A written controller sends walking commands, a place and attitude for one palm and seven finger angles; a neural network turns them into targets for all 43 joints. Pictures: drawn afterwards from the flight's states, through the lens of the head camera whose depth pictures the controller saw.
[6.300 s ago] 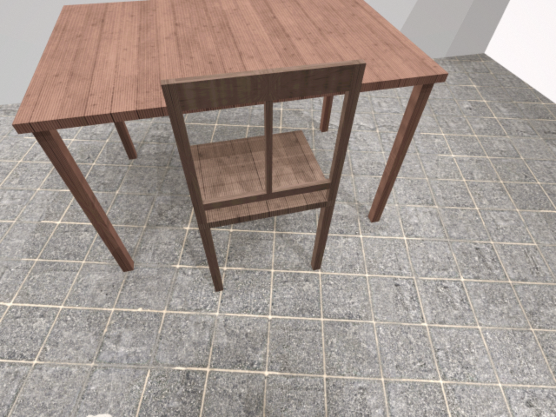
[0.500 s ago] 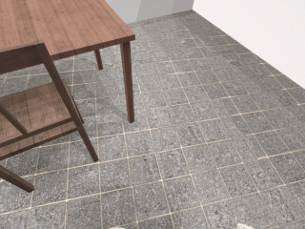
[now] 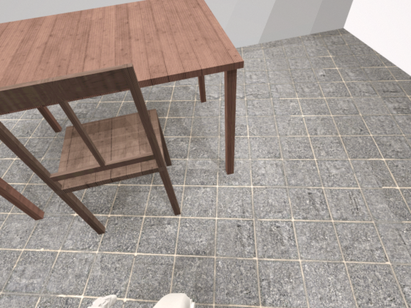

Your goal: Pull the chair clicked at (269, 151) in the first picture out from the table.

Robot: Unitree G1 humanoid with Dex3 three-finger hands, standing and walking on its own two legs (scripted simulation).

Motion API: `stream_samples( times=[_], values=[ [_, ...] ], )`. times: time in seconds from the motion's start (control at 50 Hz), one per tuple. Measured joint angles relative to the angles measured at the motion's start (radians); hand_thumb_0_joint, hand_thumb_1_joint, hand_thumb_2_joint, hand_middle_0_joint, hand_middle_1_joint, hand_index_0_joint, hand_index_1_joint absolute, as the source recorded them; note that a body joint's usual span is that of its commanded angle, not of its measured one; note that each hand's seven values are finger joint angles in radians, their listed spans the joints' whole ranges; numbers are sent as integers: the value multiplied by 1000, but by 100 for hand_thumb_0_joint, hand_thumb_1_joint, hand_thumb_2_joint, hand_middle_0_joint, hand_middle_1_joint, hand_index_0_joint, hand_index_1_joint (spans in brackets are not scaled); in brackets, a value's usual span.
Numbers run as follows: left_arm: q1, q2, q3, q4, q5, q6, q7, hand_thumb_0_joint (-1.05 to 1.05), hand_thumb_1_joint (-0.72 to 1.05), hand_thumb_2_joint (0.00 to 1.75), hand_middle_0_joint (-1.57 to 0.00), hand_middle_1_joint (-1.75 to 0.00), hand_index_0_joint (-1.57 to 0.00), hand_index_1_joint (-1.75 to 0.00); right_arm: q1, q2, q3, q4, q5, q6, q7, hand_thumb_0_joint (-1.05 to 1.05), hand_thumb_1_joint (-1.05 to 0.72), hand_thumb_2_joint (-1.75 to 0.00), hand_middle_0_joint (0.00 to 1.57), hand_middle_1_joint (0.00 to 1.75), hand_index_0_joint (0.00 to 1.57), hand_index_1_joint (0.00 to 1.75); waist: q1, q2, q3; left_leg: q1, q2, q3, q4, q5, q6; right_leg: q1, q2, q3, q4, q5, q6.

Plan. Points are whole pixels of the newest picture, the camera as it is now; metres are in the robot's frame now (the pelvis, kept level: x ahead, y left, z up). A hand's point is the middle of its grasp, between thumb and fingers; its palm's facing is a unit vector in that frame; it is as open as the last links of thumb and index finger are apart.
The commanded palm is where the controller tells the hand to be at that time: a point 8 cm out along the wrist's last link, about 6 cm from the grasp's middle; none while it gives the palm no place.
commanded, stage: turn to face it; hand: left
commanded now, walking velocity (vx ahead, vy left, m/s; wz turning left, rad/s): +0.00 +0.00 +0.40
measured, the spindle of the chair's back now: (84, 136) +0.63 +0.43 -0.09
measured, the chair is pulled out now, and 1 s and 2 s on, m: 0.00 0.00 0.00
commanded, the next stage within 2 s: take the last steps up to it in 0.32 s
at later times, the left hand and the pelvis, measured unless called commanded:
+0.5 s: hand out of the picture -0.02 +0.26 -0.17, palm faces +0.24 -0.94 -0.24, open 7.4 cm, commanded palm none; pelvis -0.01 +0.05 +0.00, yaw +10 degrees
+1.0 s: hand out of the picture -0.02 +0.20 -0.16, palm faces +0.33 -0.93 -0.17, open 7.4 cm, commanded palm none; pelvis +0.09 +0.07 +0.01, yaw +15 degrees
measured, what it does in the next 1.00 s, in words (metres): walks ahead, turning left: left foot, then right foot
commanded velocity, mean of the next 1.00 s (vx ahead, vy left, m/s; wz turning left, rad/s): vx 0.17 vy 0.02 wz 0.16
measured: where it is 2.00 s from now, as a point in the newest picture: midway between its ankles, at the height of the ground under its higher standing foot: outside the picture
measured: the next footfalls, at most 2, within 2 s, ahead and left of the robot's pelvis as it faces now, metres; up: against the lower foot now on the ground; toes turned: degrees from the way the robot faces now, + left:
left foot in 0.28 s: +0.01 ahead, +0.15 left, +0.00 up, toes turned +11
right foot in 0.68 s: +0.06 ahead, -0.06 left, +0.00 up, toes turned +8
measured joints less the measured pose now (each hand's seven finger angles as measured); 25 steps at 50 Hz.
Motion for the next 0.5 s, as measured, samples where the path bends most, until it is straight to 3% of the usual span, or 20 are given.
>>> stream_samples(
  times=[0.06,0.14,0.22,0.26,0.28,0.3,0.34,0.4,0.5],
  values=[
    [18,-4,-4,12,3,-4,0,0,90,90,-20,-30,-20,-30,-8,0,2,5,1,2,4,1,-90,-90,19,30,20,30,3,-18,8,11,32,28,-1,11,-16,24,-23,-28,-28,11,4],
    [45,0,-5,31,9,-6,-3,0,90,90,-20,-30,-20,-30,-36,4,11,13,5,7,4,1,-91,-90,19,30,20,30,22,-42,20,68,54,49,-134,-16,-19,30,-49,-58,-34,12,13],
    [72,20,5,58,13,1,-5,0,90,90,-20,-30,-20,-30,-72,15,27,9,12,-6,-1,1,-91,-90,19,30,19,30,48,-68,31,156,52,79,-333,-26,-3,15,-69,-82,-7,1,31],
    [87,35,13,75,8,7,-4,0,90,90,-20,-30,-20,-30,-82,19,36,0,12,-20,-3,1,-91,-90,19,30,19,30,54,-78,29,226,47,98,-494,57,9,-2,-80,-95,33,-18,47],
    [99,41,17,80,3,12,-6,0,90,90,-20,-30,-20,-30,-83,17,39,-8,10,-31,-3,1,-91,-90,19,30,20,30,55,-73,20,255,51,98,-568,120,39,-23,-81,-101,74,-35,56],
    [98,55,22,91,0,22,-5,0,90,90,-20,-30,-20,-30,-90,27,41,-10,8,-40,-6,1,-91,-90,19,30,20,30,57,-92,23,248,40,100,-561,121,66,-53,-88,-76,143,-104,65],
    [91,76,27,109,-1,46,1,0,90,90,-20,-30,-20,-30,-95,44,52,-14,7,-51,-12,1,-90,-90,19,30,20,30,65,-112,29,243,31,99,-540,99,87,-117,-66,-4,309,-217,72],
    [74,84,31,131,-4,56,-1,1,91,90,-20,-30,-20,-30,-87,61,64,-12,5,-56,-27,1,-90,-90,20,30,20,30,62,-106,25,265,28,79,-586,120,88,-184,-31,50,469,-194,76],
    [56,69,25,127,-5,42,-11,1,91,90,-20,-30,-20,-30,-61,75,75,12,4,-57,-32,1,-90,-90,20,30,20,30,55,-81,4,302,20,55,-674,173,96,-190,-9,71,428,-138,79]
  ],
)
